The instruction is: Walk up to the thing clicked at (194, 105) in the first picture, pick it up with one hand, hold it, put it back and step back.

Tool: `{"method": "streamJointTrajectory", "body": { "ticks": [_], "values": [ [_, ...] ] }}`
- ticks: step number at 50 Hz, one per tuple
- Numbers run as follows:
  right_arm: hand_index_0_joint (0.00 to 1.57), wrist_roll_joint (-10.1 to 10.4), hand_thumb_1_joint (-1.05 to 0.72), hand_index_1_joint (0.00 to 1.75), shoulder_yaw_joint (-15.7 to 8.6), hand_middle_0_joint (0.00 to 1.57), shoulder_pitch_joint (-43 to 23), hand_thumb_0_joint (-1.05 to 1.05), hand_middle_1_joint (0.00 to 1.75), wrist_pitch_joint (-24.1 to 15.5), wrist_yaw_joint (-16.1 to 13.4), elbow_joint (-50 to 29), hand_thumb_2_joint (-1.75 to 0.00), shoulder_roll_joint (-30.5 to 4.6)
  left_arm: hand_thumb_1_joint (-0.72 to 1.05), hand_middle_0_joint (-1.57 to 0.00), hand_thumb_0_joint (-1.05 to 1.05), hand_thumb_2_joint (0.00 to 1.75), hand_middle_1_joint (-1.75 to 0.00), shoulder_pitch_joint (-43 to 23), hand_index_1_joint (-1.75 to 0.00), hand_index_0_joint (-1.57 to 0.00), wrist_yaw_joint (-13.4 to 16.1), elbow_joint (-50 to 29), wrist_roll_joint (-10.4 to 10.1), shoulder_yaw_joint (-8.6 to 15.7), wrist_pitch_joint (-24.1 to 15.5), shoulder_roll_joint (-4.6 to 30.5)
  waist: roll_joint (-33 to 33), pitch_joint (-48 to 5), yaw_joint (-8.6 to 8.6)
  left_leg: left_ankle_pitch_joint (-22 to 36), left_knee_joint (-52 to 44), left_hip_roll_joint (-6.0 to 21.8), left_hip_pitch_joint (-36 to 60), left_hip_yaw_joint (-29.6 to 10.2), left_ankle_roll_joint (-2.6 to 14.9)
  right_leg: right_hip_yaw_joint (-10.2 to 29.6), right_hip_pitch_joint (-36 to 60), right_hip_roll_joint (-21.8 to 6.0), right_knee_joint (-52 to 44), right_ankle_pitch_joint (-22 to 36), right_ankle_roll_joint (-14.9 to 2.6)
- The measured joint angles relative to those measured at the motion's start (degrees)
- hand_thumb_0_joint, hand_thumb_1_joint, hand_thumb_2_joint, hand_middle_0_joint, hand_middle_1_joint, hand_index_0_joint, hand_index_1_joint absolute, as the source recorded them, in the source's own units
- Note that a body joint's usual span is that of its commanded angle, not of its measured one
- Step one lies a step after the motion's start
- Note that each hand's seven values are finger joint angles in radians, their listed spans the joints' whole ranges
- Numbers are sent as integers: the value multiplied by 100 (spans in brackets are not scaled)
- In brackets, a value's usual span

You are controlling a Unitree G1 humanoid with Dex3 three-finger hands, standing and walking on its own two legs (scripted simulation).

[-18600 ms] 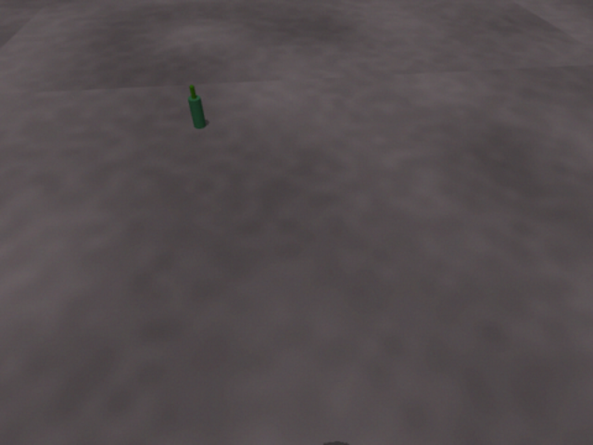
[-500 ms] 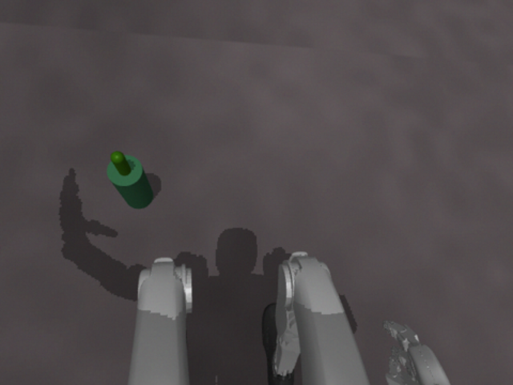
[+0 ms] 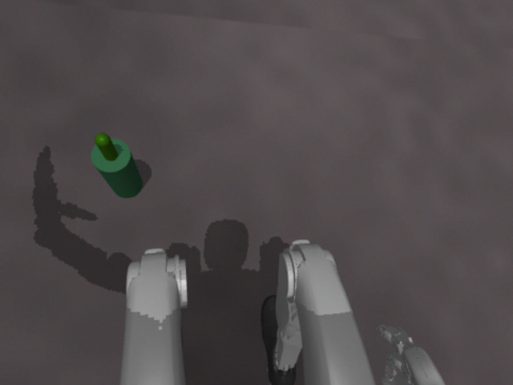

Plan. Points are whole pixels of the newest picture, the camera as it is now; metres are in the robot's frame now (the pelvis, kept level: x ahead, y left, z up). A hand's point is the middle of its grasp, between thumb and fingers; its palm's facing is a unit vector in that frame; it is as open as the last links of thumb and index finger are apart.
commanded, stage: go down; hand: left
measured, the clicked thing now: (116, 165) +0.52 +0.24 -0.28
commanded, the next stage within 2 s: approach in 0.22 s
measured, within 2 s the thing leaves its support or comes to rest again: neither
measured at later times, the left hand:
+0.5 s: hand out of the picture +0.44 +0.42 +0.01, palm faces +0.21 -0.98 -0.04, open 17.3 cm
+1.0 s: hand (63, 176) +0.47 +0.32 -0.22, palm faces +0.12 -0.99 +0.02, open 17.5 cm
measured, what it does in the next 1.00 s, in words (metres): lowers itself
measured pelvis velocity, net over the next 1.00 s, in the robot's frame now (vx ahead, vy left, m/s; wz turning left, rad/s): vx -0.01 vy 0.01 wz -0.11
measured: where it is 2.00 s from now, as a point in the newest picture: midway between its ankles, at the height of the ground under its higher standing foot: (224, 367)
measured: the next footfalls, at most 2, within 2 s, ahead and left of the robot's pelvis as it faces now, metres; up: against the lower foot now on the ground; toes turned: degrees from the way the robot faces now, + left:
none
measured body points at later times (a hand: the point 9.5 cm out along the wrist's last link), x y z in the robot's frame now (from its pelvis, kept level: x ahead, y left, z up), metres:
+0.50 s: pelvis +0.00 +0.00 -0.02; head +0.22 +0.08 +0.36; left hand +0.42 +0.48 +0.01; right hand +0.11 -0.28 -0.11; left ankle +0.08 +0.12 -0.37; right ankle +0.10 -0.14 -0.37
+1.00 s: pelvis -0.01 +0.01 -0.09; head +0.26 +0.13 +0.25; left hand +0.46 +0.37 -0.22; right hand +0.10 -0.27 -0.15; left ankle +0.08 +0.12 -0.37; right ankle +0.10 -0.13 -0.37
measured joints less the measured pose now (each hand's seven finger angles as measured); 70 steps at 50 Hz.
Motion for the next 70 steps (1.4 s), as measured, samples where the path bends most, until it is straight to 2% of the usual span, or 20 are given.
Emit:
{"method": "streamJointTrajectory", "body": {
  "ticks": [8,19,25,29,34,39,44,49,54,60,65,70],
  "values": [
    [21,-19,-90,30,71,21,-28,0,30,12,2,-52,-90,-60,-49,-5,-1,5,-5,-201,-6,-4,-62,129,-13,12,-5,204,-13,88,-63,26,133,-13,-128,-47,-1,-34,-103,3,105,28,10],
    [21,-45,-90,30,184,21,-29,0,30,85,6,-90,-90,-104,-47,-6,-1,7,-6,-294,-7,-4,-126,164,-9,170,-4,398,-38,156,-134,10,283,-21,-247,-101,-7,-73,-199,10,222,21,16],
    [21,-110,-90,30,327,21,-104,0,30,49,52,-160,-90,-165,-51,-7,-1,4,-6,-520,-7,-6,-158,567,-211,126,-300,649,-104,283,-207,20,454,-15,-372,-148,0,-103,-308,35,354,54,38],
    [21,-173,-90,30,446,21,-184,0,30,37,105,-244,-90,-214,-54,-8,-1,2,-6,-679,-7,-6,-77,944,-316,-31,-572,695,-197,427,-268,12,672,0,-518,-210,10,-143,-433,74,511,83,48],
    [21,-308,-89,30,652,21,-343,0,30,90,181,-366,-89,-250,-55,-8,-1,1,-6,-719,-7,-6,146,1330,-191,-200,-880,604,-364,709,-392,-28,990,10,-700,-325,13,-223,-572,124,730,95,55],
    [21,-548,-89,30,873,21,-532,0,30,248,268,-460,-89,-213,-56,-8,-1,1,-6,-636,-7,-6,451,1194,-1,-85,-1348,406,-617,1054,-567,-92,1350,-14,-838,-480,-3,-330,-646,155,981,71,93],
    [21,-796,-90,30,1052,21,-725,0,30,454,360,-490,-90,-172,-56,-7,-1,4,-8,-433,-9,-6,694,1065,103,-89,-1837,247,-776,1329,-702,-147,1668,-40,-936,-630,-11,-440,-678,185,1187,55,74],
    [21,-959,-91,30,1221,21,-890,0,30,621,431,-477,-90,-204,-57,-7,-1,5,-10,-184,-11,-6,900,1135,16,-236,-2177,26,-799,1565,-733,-155,1905,-42,-985,-712,23,-493,-685,226,1338,84,96],
    [21,-1102,-92,30,1500,21,-1090,0,30,694,503,-481,-90,-224,-58,-7,-1,5,-10,-198,-11,-6,1202,1537,-104,-522,-2605,-128,-911,1729,-791,-128,2123,-30,-969,-813,27,-543,-666,288,1481,173,199],
    [21,-1275,-94,30,1799,21,-1319,0,30,748,581,-600,-90,-205,-60,-7,-1,2,-9,-308,-9,-7,1655,1905,22,-598,-3099,-82,-1135,1916,-925,-105,2396,-20,-936,-1021,2,-680,-622,382,1611,301,231],
    [21,-1424,-94,30,1943,21,-1352,0,30,840,631,-691,-90,-250,-60,-7,-1,1,-9,-275,-9,-7,2095,1992,144,-605,-3333,-36,-1201,2040,-968,-133,2522,-14,-899,-1133,7,-765,-556,427,1643,328,194],
    [21,-1535,-94,30,1999,21,-1333,0,30,963,688,-680,-91,-312,-60,-7,-1,2,-8,-138,-8,-7,2410,1948,153,-837,-3480,-102,-1150,2112,-954,-132,2552,-24,-911,-1138,64,-775,-508,426,1632,312,220]
  ]
}}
